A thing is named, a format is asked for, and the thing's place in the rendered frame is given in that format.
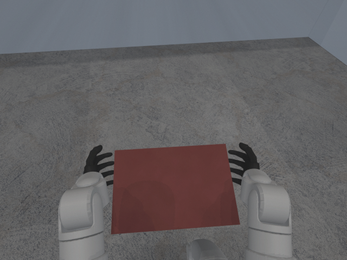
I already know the right robot thigh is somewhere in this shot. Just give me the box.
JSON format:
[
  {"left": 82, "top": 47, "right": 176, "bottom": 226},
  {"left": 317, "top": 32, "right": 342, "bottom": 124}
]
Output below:
[{"left": 187, "top": 239, "right": 228, "bottom": 260}]

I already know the carton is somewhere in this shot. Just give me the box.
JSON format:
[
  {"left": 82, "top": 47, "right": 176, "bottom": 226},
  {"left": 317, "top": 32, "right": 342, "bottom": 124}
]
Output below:
[{"left": 111, "top": 144, "right": 240, "bottom": 234}]

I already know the robot left forearm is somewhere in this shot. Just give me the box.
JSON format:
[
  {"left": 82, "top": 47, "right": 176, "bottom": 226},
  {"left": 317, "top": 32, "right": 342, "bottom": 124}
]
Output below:
[{"left": 58, "top": 172, "right": 110, "bottom": 260}]

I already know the right robot hand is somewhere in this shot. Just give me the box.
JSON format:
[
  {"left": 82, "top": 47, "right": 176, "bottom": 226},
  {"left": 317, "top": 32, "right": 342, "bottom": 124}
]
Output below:
[{"left": 228, "top": 143, "right": 260, "bottom": 185}]

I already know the left robot hand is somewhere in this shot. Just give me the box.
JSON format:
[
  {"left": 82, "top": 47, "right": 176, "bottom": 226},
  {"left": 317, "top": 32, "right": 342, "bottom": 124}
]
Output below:
[{"left": 83, "top": 145, "right": 114, "bottom": 186}]

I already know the robot right forearm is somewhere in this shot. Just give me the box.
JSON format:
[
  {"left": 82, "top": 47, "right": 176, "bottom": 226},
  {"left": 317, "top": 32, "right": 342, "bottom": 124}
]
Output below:
[{"left": 240, "top": 168, "right": 297, "bottom": 260}]

